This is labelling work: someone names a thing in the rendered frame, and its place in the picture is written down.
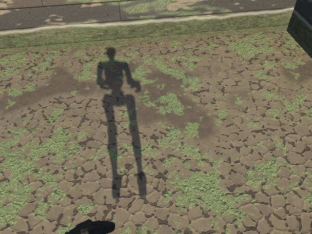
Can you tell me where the robot left hand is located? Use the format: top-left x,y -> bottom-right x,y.
64,219 -> 115,234

